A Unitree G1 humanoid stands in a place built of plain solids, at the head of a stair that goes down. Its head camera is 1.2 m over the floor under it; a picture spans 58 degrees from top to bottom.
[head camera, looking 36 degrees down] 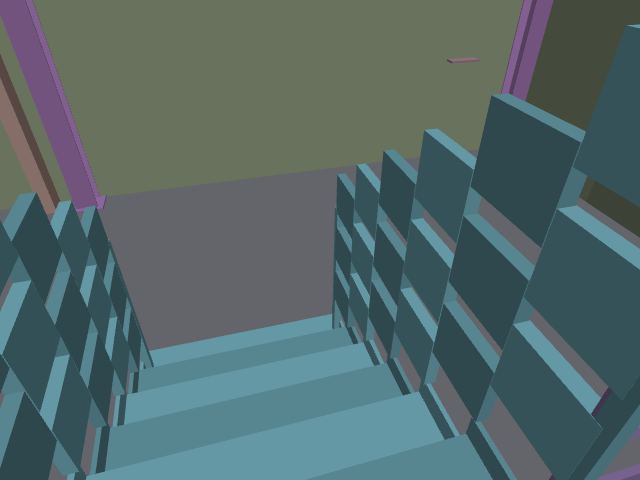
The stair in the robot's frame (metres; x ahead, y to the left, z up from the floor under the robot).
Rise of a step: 0.18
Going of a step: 0.30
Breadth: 1.32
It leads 16 degrees to the left of straight ahead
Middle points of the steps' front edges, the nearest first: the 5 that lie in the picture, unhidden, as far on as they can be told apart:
0.91 0.21 -0.36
1.20 0.29 -0.55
1.49 0.37 -0.73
1.78 0.45 -0.91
2.07 0.53 -1.09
